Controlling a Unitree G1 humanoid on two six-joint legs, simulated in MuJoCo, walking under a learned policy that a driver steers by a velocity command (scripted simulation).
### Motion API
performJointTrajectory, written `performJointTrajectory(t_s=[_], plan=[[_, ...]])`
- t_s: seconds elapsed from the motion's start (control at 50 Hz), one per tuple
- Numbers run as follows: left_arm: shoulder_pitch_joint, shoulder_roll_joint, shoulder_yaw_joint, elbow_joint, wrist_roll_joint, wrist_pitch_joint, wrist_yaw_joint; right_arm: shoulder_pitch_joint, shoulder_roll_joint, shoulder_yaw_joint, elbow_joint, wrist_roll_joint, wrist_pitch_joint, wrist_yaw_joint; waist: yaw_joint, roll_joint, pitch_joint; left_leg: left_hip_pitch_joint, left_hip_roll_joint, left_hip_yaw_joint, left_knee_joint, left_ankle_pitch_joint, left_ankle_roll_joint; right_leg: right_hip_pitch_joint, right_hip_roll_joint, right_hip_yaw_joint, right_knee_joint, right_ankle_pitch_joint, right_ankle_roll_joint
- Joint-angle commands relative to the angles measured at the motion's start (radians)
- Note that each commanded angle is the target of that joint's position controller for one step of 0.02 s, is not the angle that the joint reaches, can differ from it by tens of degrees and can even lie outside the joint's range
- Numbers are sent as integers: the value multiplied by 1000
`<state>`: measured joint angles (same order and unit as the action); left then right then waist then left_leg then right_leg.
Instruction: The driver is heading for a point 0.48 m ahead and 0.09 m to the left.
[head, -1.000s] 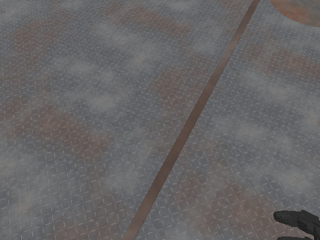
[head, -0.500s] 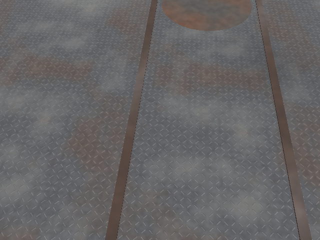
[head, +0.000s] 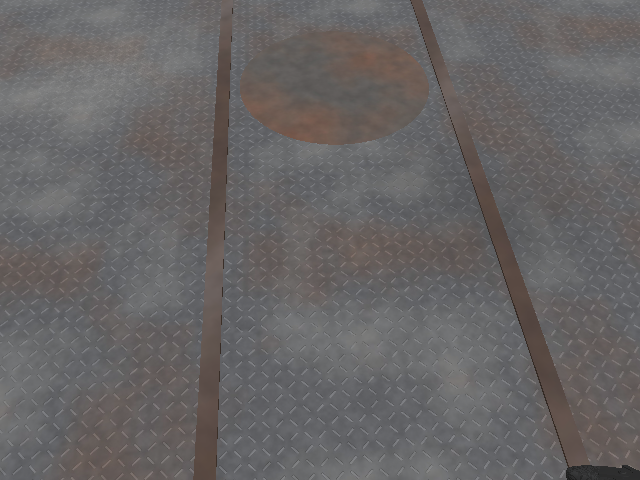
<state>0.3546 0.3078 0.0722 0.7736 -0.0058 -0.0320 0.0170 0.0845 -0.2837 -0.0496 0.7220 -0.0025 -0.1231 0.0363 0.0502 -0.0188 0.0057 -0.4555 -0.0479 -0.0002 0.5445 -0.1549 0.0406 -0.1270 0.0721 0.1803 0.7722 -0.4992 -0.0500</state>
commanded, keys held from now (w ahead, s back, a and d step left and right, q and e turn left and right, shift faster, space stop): w+q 0.48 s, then no key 0.52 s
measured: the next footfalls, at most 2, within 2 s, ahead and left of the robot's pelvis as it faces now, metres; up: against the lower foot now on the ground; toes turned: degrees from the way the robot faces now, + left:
right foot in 0.44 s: +0.40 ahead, -0.09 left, +0.00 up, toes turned +17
left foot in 0.84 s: +0.47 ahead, +0.18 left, +0.00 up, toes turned +18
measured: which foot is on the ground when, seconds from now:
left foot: down 0.00-0.44, up 0.46-0.82, down 0.84-1.00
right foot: up 0.00-0.42, down 0.44-0.86, up 0.88-1.00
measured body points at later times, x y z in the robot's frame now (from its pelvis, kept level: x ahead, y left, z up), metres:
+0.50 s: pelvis +0.27 -0.01 +0.01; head +0.29 -0.01 +0.46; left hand +0.44 +0.28 -0.05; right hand +0.34 -0.29 -0.11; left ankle +0.11 +0.09 -0.67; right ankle +0.36 -0.10 -0.72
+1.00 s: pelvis +0.40 +0.05 +0.02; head +0.42 +0.07 +0.46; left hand +0.39 +0.33 -0.12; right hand +0.66 -0.11 -0.08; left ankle +0.43 +0.17 -0.72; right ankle +0.42 -0.10 -0.69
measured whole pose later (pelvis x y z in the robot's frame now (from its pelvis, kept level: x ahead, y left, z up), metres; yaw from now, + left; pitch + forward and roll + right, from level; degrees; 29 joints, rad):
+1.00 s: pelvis +0.40 +0.05 +0.02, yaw +19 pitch +1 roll +0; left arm 0.22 0.28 0.03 0.87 0.00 0.00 0.02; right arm 0.09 -0.22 -0.01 0.71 -0.02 0.01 0.00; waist 0.03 -0.02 0.03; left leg -0.35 -0.02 -0.02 0.48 -0.14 0.03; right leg -0.32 -0.04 0.02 0.76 -0.51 0.08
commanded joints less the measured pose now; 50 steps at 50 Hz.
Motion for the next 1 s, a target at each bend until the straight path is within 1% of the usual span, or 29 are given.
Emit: performJointTrajectory(t_s=[0.02,0.04,0.06,0.08,0.14,0.22,0.32,0.36,0.4,0.42,0.44,0.46,0.48,0.5,0.52,0.54,0.58,0.64,0.68,0.76,0.8,0.82,0.84,0.86,0.88,0.9,0.92,0.96,1.0], plan=[[72,126,6,-80,-29,-40,-2,274,-179,-55,16,35,4,11,-105,217,-168,694,408,-860,-309,-416,274,-649,-43,-19,551,-14,19],[-72,147,12,-111,-22,-47,-5,210,-136,-41,-1,23,11,6,-121,113,-69,566,355,-687,-300,-346,227,-649,-84,-43,515,84,12],[-135,123,7,-124,-2,-55,-6,183,-131,-34,-9,8,16,6,-108,42,-15,458,303,-579,-307,-206,212,-619,-108,-62,461,125,14],[-145,108,10,-132,18,-63,-7,166,-120,-31,-10,6,19,2,-86,38,-4,410,264,-508,-312,-100,204,-585,-133,-61,372,169,19],[-130,61,2,-139,25,-67,-12,189,-112,-26,-2,13,24,-14,-57,115,-31,357,206,-398,-332,105,208,-497,-135,-96,204,192,53],[-258,19,-18,-170,18,-68,-15,232,-166,-45,14,24,40,-40,-90,98,-5,268,179,-322,-348,144,198,-433,-103,-121,-68,370,98],[-387,37,-14,-199,-1,-83,-30,314,-163,-47,38,33,66,-53,-130,107,6,250,171,-352,-296,80,163,-316,-52,-104,-250,523,107],[-392,59,-5,-203,-5,-91,-32,319,-163,-50,37,34,74,-56,-116,122,5,281,183,-404,-254,53,147,-272,-48,-91,-295,481,94],[-316,84,10,-183,-6,-97,-28,295,-155,-50,28,33,80,-58,-62,137,-14,276,171,-425,-180,72,120,-148,-57,-100,-352,450,58],[-229,111,25,-164,1,-99,-20,282,-129,-42,18,28,79,-56,-15,129,-66,238,130,-396,-81,103,91,-4,-91,-90,-368,434,27],[-78,166,41,-148,15,-99,-10,269,-74,-22,-4,13,74,-51,53,37,-190,126,73,-317,177,2,56,228,-251,53,-349,375,-39],[2,233,53,-127,23,-82,-10,392,-2,-2,-25,20,64,-54,7,-228,-294,-163,-59,-182,470,-436,-1,489,-466,416,-395,287,-172],[19,194,52,-103,3,-73,-19,421,-87,-13,-25,48,60,-55,5,-276,-267,-333,23,-157,641,-445,-14,472,-526,621,-455,20,-225],[-34,113,31,-116,3,-74,-19,323,-149,-31,-20,43,66,-58,27,-142,-125,-352,53,-168,694,-354,-28,346,-460,483,-478,104,-192],[-91,80,17,-116,14,-73,-22,259,-152,-36,-27,27,72,-60,12,-65,-46,-310,72,-146,685,-288,-42,222,-405,309,-473,357,-164],[-134,58,8,-114,22,-71,-28,236,-139,-39,-31,13,77,-61,-15,-44,-18,-263,82,-139,655,-266,-55,134,-365,201,-468,606,-155],[-164,40,1,-97,25,-75,-34,240,-94,-35,-38,10,89,-54,-55,-77,-15,-168,96,-115,565,-259,-68,30,-307,46,-468,920,-142],[-190,87,13,-63,14,-68,-29,209,-37,-12,-56,5,97,-47,-71,-95,-48,-85,90,-68,360,-161,-91,-21,-293,-48,-494,1028,-169],[-197,114,18,-46,7,-54,-21,174,-29,-1,-60,2,97,-37,-62,-94,-82,22,86,-39,214,-21,-86,-55,-273,-103,-504,1018,-160],[-150,141,19,1,-9,-40,-20,82,-70,-7,-86,0,96,-24,-38,-82,-85,106,64,-35,60,77,-53,-25,-288,-98,-463,904,-136],[-162,140,14,16,-21,-36,-19,91,-85,-15,-83,-8,94,-24,-66,-64,-82,193,48,-22,-67,145,-18,-28,-274,-94,-396,802,-102],[-134,117,5,31,-18,-37,-21,102,-105,-23,-77,-12,95,-31,-70,-46,-89,276,55,-35,-130,227,6,-49,-241,-100,-347,734,-68],[-95,85,-9,35,7,-45,-23,122,-168,-36,-86,-21,96,-44,-65,33,-137,404,165,-134,-121,579,45,-100,-185,-141,-258,597,-9],[-4,35,-30,45,40,-52,-28,130,-195,-33,-103,-36,109,-55,-27,178,-218,588,338,-291,-44,903,160,-242,-111,-186,-111,167,52],[23,21,-42,61,42,-37,-28,140,-116,-5,-105,-28,124,-55,-48,239,-278,604,427,-374,-39,956,263,-292,-97,-156,50,-220,101],[11,52,-37,46,3,-19,-24,152,-92,-1,-66,-10,129,-45,-57,232,-290,558,427,-421,-113,608,302,-339,-120,-134,76,-202,117],[-59,85,-25,42,-11,4,-9,115,-103,-10,-60,-8,129,-40,-65,172,-205,461,369,-419,-176,352,255,-347,-136,-131,91,-123,124],[-82,96,-14,56,7,43,9,3,-104,-5,-71,-19,123,-35,-36,154,-106,273,305,-319,-221,227,184,-272,-148,-124,59,-56,136],[-36,56,-23,80,15,46,11,-56,-111,-11,-68,-22,125,-37,-1,159,-92,169,236,-219,-229,168,143,-144,-125,-157,-68,84,136]])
